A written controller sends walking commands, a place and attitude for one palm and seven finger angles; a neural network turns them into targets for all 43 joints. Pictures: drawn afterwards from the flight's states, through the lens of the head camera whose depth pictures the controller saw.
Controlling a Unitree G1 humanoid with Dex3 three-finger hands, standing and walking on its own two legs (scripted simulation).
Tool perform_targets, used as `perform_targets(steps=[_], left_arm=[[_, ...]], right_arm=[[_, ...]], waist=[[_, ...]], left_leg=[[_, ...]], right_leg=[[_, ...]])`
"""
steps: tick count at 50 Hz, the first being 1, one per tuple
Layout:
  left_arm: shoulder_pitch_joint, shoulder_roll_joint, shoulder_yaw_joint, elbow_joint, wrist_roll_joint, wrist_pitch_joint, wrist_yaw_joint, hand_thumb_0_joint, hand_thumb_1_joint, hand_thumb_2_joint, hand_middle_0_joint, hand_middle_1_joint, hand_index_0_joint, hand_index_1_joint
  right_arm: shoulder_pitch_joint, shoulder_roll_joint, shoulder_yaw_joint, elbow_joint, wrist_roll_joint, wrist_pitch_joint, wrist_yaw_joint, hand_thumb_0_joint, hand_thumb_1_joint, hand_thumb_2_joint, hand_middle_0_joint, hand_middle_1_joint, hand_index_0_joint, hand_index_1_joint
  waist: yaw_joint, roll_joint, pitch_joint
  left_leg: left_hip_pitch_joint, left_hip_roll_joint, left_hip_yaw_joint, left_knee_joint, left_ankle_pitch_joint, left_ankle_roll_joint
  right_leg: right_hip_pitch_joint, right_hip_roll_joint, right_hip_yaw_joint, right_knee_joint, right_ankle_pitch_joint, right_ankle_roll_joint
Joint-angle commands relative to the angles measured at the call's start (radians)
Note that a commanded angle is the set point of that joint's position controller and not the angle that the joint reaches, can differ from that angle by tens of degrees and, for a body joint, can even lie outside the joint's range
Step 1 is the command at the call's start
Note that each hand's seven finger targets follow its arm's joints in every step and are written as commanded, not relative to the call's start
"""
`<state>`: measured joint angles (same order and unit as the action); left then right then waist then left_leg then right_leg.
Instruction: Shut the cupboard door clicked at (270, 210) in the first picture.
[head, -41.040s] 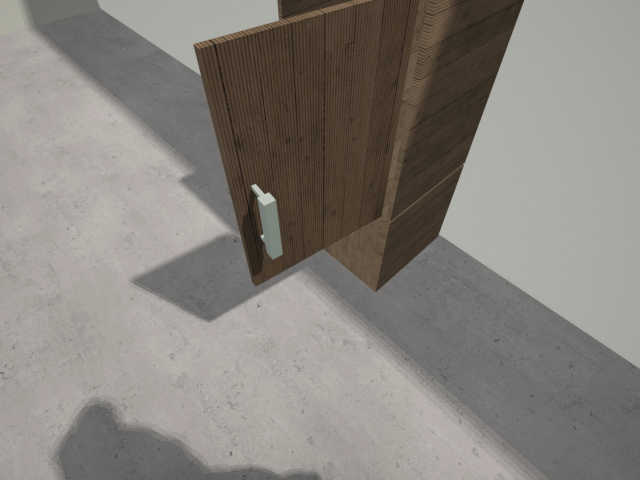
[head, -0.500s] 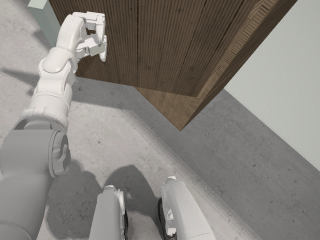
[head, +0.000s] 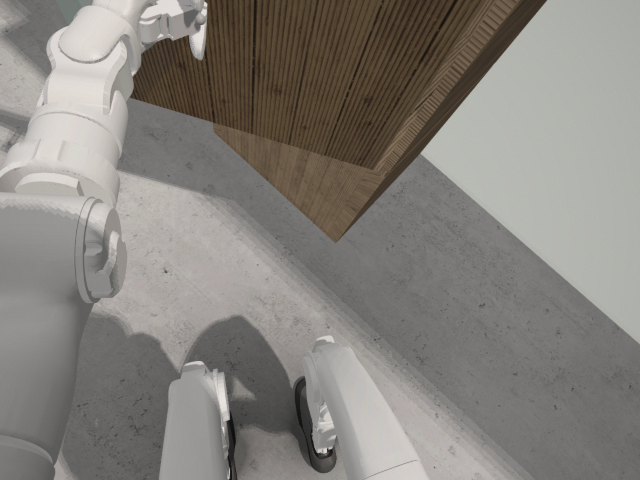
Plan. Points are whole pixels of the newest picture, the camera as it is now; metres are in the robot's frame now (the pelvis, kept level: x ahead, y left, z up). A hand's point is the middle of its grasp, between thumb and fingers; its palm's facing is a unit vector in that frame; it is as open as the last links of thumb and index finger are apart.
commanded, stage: pull the fist back off the door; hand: left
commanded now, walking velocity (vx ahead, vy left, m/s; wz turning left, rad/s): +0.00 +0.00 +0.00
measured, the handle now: out of the picture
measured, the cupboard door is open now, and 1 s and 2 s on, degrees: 29 23 23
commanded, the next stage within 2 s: draw the hand back to the body in 0.88 s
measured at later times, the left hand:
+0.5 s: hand (210, 20) +0.59 +0.03 +0.08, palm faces +0.01 -1.00 -0.02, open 3.1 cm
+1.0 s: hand (225, 84) +0.51 +0.02 +0.09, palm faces -0.01 -1.00 -0.05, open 3.1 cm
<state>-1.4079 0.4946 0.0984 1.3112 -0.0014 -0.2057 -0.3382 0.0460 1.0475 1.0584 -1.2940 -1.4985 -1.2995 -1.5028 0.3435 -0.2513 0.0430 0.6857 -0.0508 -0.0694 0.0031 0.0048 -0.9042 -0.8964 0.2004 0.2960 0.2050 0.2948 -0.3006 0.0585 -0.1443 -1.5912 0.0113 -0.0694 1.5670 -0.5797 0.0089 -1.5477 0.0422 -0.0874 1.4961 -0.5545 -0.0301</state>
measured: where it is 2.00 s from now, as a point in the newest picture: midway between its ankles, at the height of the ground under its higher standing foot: (271, 454)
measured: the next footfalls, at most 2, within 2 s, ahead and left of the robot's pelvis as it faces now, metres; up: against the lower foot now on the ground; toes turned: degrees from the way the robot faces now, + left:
none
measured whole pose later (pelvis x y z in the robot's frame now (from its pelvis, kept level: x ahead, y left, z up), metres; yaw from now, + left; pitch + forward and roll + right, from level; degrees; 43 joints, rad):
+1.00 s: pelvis +0.03 -0.01 +0.05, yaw +3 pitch +28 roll +0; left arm -0.86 0.08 0.07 1.09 0.05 -0.56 0.24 0.01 0.90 0.90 -1.30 -1.50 -1.30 -1.50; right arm 0.23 -0.22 -0.03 0.62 -0.08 0.06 0.09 0.00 -0.91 -0.90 0.20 0.30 0.20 0.29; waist -0.16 0.04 -0.17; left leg -1.27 -0.01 -0.03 1.36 -0.57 -0.01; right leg -1.26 0.02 -0.04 1.36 -0.58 -0.04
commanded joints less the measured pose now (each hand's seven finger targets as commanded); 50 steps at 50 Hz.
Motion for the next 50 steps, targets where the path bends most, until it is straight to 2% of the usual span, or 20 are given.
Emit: perform_targets(steps=[1,2,3,5,6,8,10,11,13,16,20,24,27,30,35,40,41,43,46,50], left_arm=[[-0.624,0.021,0.209,-0.231,-0.077,-0.043,0.182,0.000,0.900,0.900,-1.300,-1.500,-1.300,-1.500],[-0.567,-0.026,0.174,-0.157,-0.044,-0.032,0.284,0.000,0.900,0.900,-1.300,-1.500,-1.300,-1.500],[-0.574,-0.059,0.198,-0.154,-0.041,-0.039,0.369,0.000,0.900,0.900,-1.300,-1.500,-1.300,-1.500],[-0.586,-0.044,0.239,-0.194,0.012,-0.085,0.528,0.000,0.900,0.900,-1.300,-1.500,-1.300,-1.500],[-0.589,-0.026,0.249,-0.237,0.067,-0.127,0.607,0.000,0.900,0.900,-1.300,-1.500,-1.300,-1.500],[-0.565,0.007,0.219,-0.208,0.196,-0.189,0.680,0.000,0.900,0.900,-1.300,-1.500,-1.300,-1.500],[-0.528,0.007,0.167,-0.214,0.254,-0.224,0.671,0.000,0.900,0.900,-1.300,-1.500,-1.300,-1.500],[-0.508,0.007,0.156,-0.214,0.252,-0.227,0.649,0.000,0.900,0.900,-1.300,-1.500,-1.300,-1.500],[-0.492,0.006,0.154,-0.231,0.209,-0.219,0.594,0.000,0.900,0.900,-1.300,-1.500,-1.300,-1.500],[-0.374,0.004,0.204,-0.277,0.108,-0.195,0.531,0.000,0.900,0.900,-1.300,-1.500,-1.300,-1.500],[-0.263,-0.093,0.180,-0.352,0.048,-0.238,0.514,0.000,0.900,0.900,-1.300,-1.500,-1.300,-1.500],[-0.157,-0.183,0.125,-0.382,0.053,-0.315,0.530,0.000,0.900,0.900,-1.300,-1.500,-1.300,-1.500],[-0.033,-0.256,0.087,-0.325,0.055,-0.332,0.538,0.000,0.900,0.900,-1.300,-1.500,-1.300,-1.500],[0.004,-0.264,0.081,-0.361,0.062,-0.365,0.550,0.000,0.900,0.900,-1.300,-1.500,-1.300,-1.500],[0.127,-0.305,0.049,-0.445,0.065,-0.417,0.568,0.000,0.900,0.900,-1.300,-1.500,-1.300,-1.500],[0.180,-0.359,-0.025,-0.527,0.063,-0.428,0.568,0.000,0.900,0.900,-1.300,-1.500,-1.300,-1.500],[0.147,-0.377,-0.044,-0.537,0.057,-0.427,0.568,0.000,0.900,0.900,-1.300,-1.500,-1.300,-1.500],[0.091,-0.370,-0.048,-0.536,0.051,-0.431,0.573,0.000,0.900,0.900,-1.300,-1.500,-1.300,-1.500],[0.052,-0.368,-0.044,-0.467,0.049,-0.433,0.581,0.000,0.900,0.900,-1.300,-1.500,-1.300,-1.500],[0.052,-0.333,-0.007,-0.401,0.053,-0.440,0.583,0.000,0.900,0.900,-1.300,-1.500,-1.300,-1.500]], right_arm=[[0.303,-0.194,-0.050,-0.043,-0.033,-0.022,-0.007,0.000,-0.900,-0.900,0.200,0.300,0.200,0.300],[0.282,-0.185,-0.045,-0.043,-0.039,-0.022,0.011,0.000,-0.900,-0.900,0.200,0.300,0.200,0.300],[0.298,-0.179,-0.049,-0.038,-0.054,-0.022,0.027,0.000,-0.900,-0.900,0.200,0.300,0.200,0.300],[0.306,-0.172,-0.055,-0.047,-0.082,-0.016,0.059,0.000,-0.900,-0.900,0.200,0.300,0.200,0.300],[0.312,-0.166,-0.059,-0.051,-0.097,-0.015,0.076,0.000,-0.900,-0.900,0.200,0.300,0.200,0.300],[0.330,-0.170,-0.073,-0.042,-0.112,-0.002,0.111,0.000,-0.900,-0.900,0.200,0.300,0.200,0.300],[0.332,-0.170,-0.087,-0.041,-0.105,0.020,0.131,0.000,-0.900,-0.900,0.200,0.300,0.200,0.300],[0.331,-0.170,-0.089,-0.045,-0.097,0.031,0.134,0.000,-0.900,-0.900,0.200,0.300,0.200,0.300],[0.330,-0.173,-0.089,-0.055,-0.081,0.046,0.129,0.000,-0.900,-0.900,0.200,0.300,0.200,0.300],[0.319,-0.166,-0.087,-0.080,-0.055,0.061,0.116,0.000,-0.900,-0.900,0.200,0.300,0.200,0.300],[0.308,-0.148,-0.092,-0.086,-0.049,0.064,0.111,0.000,-0.900,-0.900,0.200,0.300,0.200,0.300],[0.295,-0.139,-0.108,-0.073,-0.052,0.069,0.114,0.000,-0.900,-0.900,0.200,0.300,0.200,0.300],[0.276,-0.135,-0.118,-0.070,-0.049,0.083,0.119,0.000,-0.900,-0.900,0.200,0.300,0.200,0.300],[0.248,-0.134,-0.125,-0.074,-0.050,0.095,0.117,0.000,-0.900,-0.900,0.200,0.300,0.200,0.300],[0.189,-0.126,-0.136,-0.099,-0.044,0.113,0.116,0.000,-0.900,-0.900,0.200,0.300,0.200,0.300],[0.134,-0.120,-0.139,-0.118,-0.032,0.127,0.106,0.000,-0.900,-0.900,0.200,0.300,0.200,0.300],[0.124,-0.119,-0.139,-0.116,-0.031,0.128,0.102,0.000,-0.900,-0.900,0.200,0.300,0.200,0.300],[0.121,-0.121,-0.137,-0.104,-0.030,0.127,0.089,0.000,-0.900,-0.900,0.200,0.300,0.200,0.300],[0.090,-0.118,-0.130,-0.090,-0.029,0.124,0.077,0.000,-0.900,-0.900,0.200,0.300,0.200,0.300],[0.083,-0.118,-0.122,-0.083,-0.036,0.119,0.071,0.000,-0.900,-0.900,0.200,0.300,0.200,0.300]], waist=[[-0.074,0.238,-0.617],[-0.076,0.229,-0.603],[-0.083,0.196,-0.594],[-0.064,0.205,-0.617],[-0.051,0.228,-0.667],[-0.066,0.218,-0.705],[-0.069,0.215,-0.717],[-0.068,0.203,-0.724],[-0.059,0.191,-0.741],[-0.014,0.137,-0.760],[0.004,0.082,-0.694],[0.018,0.066,-0.647],[0.027,0.001,-0.565],[0.054,0.039,-0.579],[0.093,0.033,-0.615],[0.100,0.010,-0.610],[0.083,-0.006,-0.592],[0.061,-0.047,-0.574],[0.054,-0.056,-0.531],[0.067,-0.036,-0.564]], left_leg=[[0.578,0.019,-0.068,-0.171,0.224,0.038],[0.553,0.022,-0.082,-0.187,0.186,0.030],[0.556,0.024,-0.097,-0.199,0.175,0.029],[0.531,0.015,-0.070,-0.191,0.195,0.023],[0.540,0.013,-0.060,-0.180,0.230,0.019],[0.549,0.014,-0.051,-0.164,0.290,0.018],[0.538,0.009,-0.027,-0.171,0.294,0.021],[0.528,0.007,-0.020,-0.180,0.288,0.024],[0.532,0.004,-0.015,-0.204,0.280,0.027],[0.530,-0.001,0.004,-0.242,0.302,0.027],[0.551,-0.004,0.018,-0.269,0.345,0.027],[0.609,-0.007,0.023,-0.281,0.401,0.021],[0.580,-0.017,0.041,-0.294,0.380,0.021],[0.625,-0.020,0.043,-0.296,0.419,0.015],[0.668,-0.025,0.057,-0.301,0.466,0.011],[0.680,-0.027,0.059,-0.318,0.423,0.010],[0.673,-0.027,0.059,-0.318,0.403,0.013],[0.652,-0.029,0.055,-0.312,0.372,0.020],[0.605,-0.035,0.057,-0.311,0.279,0.021],[0.605,-0.035,0.051,-0.308,0.290,0.018]], right_leg=[[0.145,0.020,0.022,-0.208,0.159,-0.012],[0.133,0.017,0.020,-0.203,0.134,-0.006],[0.122,0.016,0.014,-0.201,0.128,0.002],[0.160,0.010,0.024,-0.210,0.135,0.010],[0.175,0.011,0.024,-0.200,0.153,0.011],[0.200,0.011,0.027,-0.193,0.186,0.013],[0.274,0.009,0.039,-0.218,0.207,0.011],[0.319,0.009,0.045,-0.230,0.220,0.010],[0.385,0.010,0.053,-0.248,0.241,0.008],[0.519,0.012,0.066,-0.284,0.308,0.011],[0.564,0.009,0.072,-0.310,0.383,0.018],[0.556,0.002,0.067,-0.311,0.444,0.015],[0.577,-0.001,0.069,-0.331,0.448,0.017],[0.570,-0.007,0.072,-0.318,0.481,0.011],[0.625,-0.013,0.080,-0.310,0.551,0.011],[0.655,-0.019,0.086,-0.323,0.533,0.013],[0.651,-0.020,0.086,-0.330,0.517,0.016],[0.646,-0.022,0.091,-0.336,0.499,0.020],[0.620,-0.024,0.096,-0.352,0.398,0.024],[0.604,-0.024,0.093,-0.334,0.390,0.021]])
